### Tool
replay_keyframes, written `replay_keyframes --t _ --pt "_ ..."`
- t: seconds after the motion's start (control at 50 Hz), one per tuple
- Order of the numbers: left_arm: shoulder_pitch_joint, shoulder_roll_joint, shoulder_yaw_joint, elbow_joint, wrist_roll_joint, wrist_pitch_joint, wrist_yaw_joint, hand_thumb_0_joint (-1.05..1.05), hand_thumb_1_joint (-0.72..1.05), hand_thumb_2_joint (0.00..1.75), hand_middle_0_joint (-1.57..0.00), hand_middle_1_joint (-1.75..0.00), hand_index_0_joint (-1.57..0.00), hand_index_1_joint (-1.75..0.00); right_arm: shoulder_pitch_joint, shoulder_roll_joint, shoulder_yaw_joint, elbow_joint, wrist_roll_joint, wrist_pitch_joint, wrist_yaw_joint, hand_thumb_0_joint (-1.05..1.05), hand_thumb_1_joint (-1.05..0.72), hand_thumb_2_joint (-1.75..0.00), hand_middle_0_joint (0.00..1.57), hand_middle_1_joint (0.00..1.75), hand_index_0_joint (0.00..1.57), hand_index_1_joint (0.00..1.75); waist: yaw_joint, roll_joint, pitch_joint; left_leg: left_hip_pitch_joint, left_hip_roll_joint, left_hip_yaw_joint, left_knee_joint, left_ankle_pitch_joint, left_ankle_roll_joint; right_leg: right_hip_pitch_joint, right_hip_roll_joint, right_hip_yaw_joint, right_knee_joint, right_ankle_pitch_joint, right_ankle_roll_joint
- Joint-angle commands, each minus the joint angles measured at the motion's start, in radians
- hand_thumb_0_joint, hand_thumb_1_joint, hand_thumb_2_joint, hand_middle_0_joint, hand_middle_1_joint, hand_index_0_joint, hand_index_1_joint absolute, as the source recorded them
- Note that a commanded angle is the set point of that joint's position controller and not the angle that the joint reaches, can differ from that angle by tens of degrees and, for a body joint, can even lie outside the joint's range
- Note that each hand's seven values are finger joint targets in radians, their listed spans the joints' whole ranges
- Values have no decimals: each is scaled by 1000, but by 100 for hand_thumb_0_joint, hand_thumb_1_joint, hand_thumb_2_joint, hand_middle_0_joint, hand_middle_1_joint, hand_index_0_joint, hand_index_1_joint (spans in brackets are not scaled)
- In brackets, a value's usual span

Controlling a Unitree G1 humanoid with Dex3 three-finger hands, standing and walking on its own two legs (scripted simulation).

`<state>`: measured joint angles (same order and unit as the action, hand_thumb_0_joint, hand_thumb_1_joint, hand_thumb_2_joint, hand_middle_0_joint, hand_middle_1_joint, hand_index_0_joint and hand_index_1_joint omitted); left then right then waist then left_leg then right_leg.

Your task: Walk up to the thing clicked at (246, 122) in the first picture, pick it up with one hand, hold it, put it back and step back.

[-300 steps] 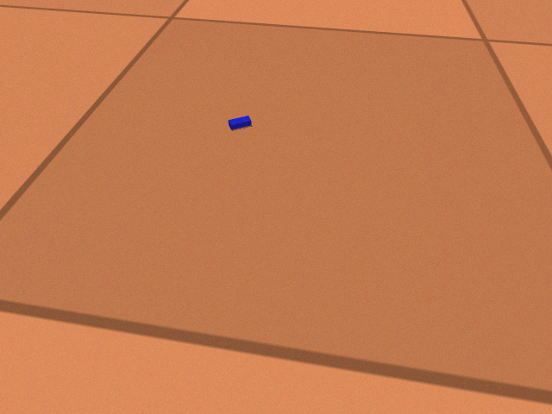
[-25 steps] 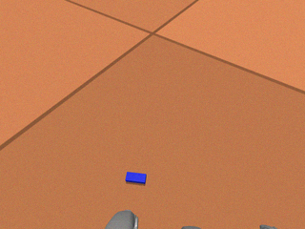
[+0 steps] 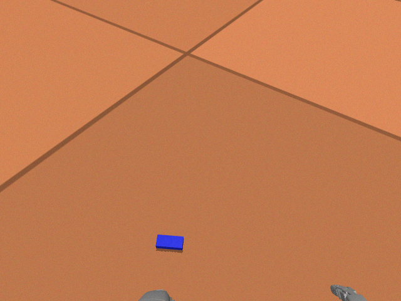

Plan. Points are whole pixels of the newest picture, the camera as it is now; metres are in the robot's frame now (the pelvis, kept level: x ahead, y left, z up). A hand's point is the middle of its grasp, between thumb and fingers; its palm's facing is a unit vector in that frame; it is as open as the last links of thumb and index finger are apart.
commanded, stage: walk up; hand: left
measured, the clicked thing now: (169, 242) +0.46 +0.14 -0.74
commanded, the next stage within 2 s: none
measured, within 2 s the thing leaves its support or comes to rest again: neither
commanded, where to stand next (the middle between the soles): +0.10 -0.01 m, yaw +1 degrees
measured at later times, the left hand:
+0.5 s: hand (87, 298) +0.14 +0.25 -0.14, palm faces -0.01 -0.94 -0.33, open 7.4 cm
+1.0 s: hand out of the picture +0.10 +0.25 -0.14, palm faces +0.01 -0.95 -0.32, open 7.4 cm
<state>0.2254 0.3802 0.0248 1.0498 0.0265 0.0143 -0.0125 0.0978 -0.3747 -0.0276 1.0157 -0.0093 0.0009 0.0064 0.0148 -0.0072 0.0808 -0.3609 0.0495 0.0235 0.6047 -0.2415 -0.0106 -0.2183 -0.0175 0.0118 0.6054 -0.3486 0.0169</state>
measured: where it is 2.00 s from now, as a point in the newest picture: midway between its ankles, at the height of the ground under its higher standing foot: outside the picture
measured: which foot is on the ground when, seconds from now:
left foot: down 0.00-1.00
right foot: down 0.00-1.00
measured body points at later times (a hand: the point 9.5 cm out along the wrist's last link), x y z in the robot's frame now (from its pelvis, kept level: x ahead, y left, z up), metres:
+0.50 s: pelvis +0.03 +0.00 +0.02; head +0.05 +0.00 +0.47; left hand +0.14 +0.30 -0.11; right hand +0.12 -0.30 -0.11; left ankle +0.08 +0.13 -0.73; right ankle -0.01 -0.14 -0.73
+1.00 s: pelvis +0.04 +0.00 +0.02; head +0.05 +0.01 +0.47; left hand +0.10 +0.30 -0.12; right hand +0.14 -0.30 -0.11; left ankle +0.08 +0.13 -0.73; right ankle -0.01 -0.14 -0.73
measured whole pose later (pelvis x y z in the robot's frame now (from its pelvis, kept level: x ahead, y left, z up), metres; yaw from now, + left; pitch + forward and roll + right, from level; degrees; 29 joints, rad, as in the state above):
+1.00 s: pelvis +0.04 +0.00 +0.02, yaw +1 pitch -2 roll +0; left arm 0.09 0.35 0.02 1.15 0.01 0.01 -0.01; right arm 0.05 -0.34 -0.01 1.15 -0.01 -0.01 0.00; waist 0.00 -0.01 0.05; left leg -0.21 0.03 0.01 0.36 -0.12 -0.02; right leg -0.03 -0.03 -0.02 0.30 -0.25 0.03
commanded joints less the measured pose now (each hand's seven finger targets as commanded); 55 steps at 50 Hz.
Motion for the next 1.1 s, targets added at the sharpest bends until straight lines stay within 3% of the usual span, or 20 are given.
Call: replay_keyframes --t 0.0,0.02,0.06,0.16,0.32,0.42,0.52,0.66,1.06,1.08 --pt "-91 196 30 -53 -15 -44 12 0 90 90 -20 -30 -20 -30 -82 -213 -39 -44 8 -39 -4 0 -90 -90 20 30 20 30 -15 24 -77 145 110 -177 -175 -60 71 -83 -68 76 -206 14 -58" --pt "-83 209 31 -45 -15 -48 11 0 90 90 -20 -30 -20 -30 -85 -200 -32 -40 8 -40 -5 0 -90 -90 20 30 20 30 -12 -25 -98 153 84 -137 -157 -44 60 -60 -83 104 -226 44 -64" --pt "-122 223 33 -51 -15 -45 8 0 90 90 -20 -30 -20 -30 -65 -209 -28 -20 8 -39 -6 0 -90 -90 20 30 20 30 -30 -49 -60 159 52 -114 -165 -84 41 -104 -107 135 -271 -24 -65" --pt "-129 203 29 -17 -23 -41 11 0 90 90 -20 -30 -20 -30 -68 -214 -22 21 7 -45 -6 0 -90 -90 20 30 20 30 -18 -4 -70 171 73 -127 -208 44 38 -27 -92 85 -265 96 -56" --pt "-162 192 29 12 -30 -31 14 0 90 90 -20 -30 -20 -30 -71 -203 -14 61 8 -51 -16 0 -90 -90 20 30 20 30 -10 16 -160 221 86 -106 -210 331 33 107 -104 53 -276 268 -43" --pt "-197 188 28 16 -29 -25 16 0 90 90 -20 -30 -20 -30 -77 -198 -16 67 8 -49 -20 0 -90 -90 20 30 20 30 -14 10 -170 259 89 -89 -213 407 32 119 -111 40 -291 318 -34" --pt "-222 184 26 28 -23 -19 13 0 90 90 -20 -30 -20 -30 -98 -195 -19 70 4 -45 -20 0 -90 -90 20 30 20 30 -23 10 -118 227 88 -103 -264 259 28 95 -104 36 -325 224 -33" --pt "-219 185 30 36 -21 -25 13 0 90 90 -20 -30 -20 -30 -101 -190 -18 69 4 -45 -18 0 -90 -90 20 30 20 30 -21 -3 -152 278 86 -84 -251 343 27 119 -112 32 -342 287 -26" --pt "-180 179 32 46 -15 -22 13 0 90 90 -20 -30 -20 -30 -99 -184 -17 74 2 -38 -19 0 -90 -90 20 30 20 30 -22 16 -130 265 81 -101 -288 239 26 123 -106 24 -365 221 -28" --pt "-130 222 59 10 0 -28 -3 0 90 90 -20 -30 -20 -30 12 -253 -57 58 -6 -40 -7 0 -90 -90 20 30 20 30 -39 16 -179 318 41 -104 -260 -174 78 89 -54 -9 -282 -113 -65"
